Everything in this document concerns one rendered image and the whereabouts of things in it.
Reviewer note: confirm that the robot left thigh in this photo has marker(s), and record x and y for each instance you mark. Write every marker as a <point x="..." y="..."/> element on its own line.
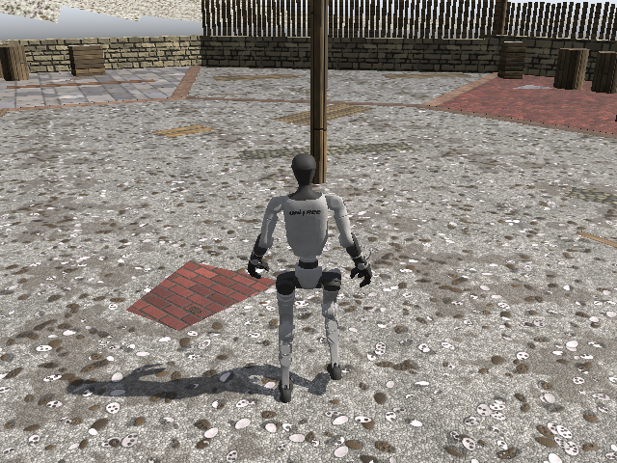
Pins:
<point x="285" y="286"/>

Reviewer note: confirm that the robot right hand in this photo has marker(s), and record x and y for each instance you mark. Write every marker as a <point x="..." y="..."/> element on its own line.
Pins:
<point x="366" y="273"/>

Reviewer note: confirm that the robot right forearm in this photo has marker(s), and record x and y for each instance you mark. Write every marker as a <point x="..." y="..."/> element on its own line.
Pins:
<point x="356" y="254"/>

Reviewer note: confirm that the robot left forearm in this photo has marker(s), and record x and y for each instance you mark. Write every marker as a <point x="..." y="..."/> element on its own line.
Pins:
<point x="257" y="253"/>

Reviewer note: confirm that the robot right upper arm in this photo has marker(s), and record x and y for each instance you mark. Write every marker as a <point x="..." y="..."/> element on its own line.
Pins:
<point x="336" y="204"/>

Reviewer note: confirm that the robot left hand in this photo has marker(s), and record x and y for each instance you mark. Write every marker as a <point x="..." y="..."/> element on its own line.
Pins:
<point x="251" y="269"/>

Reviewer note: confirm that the robot right foot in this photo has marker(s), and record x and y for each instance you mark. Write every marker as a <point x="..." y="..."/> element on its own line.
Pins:
<point x="335" y="372"/>

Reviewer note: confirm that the robot left upper arm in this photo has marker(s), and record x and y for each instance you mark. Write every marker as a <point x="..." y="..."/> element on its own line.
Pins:
<point x="269" y="221"/>

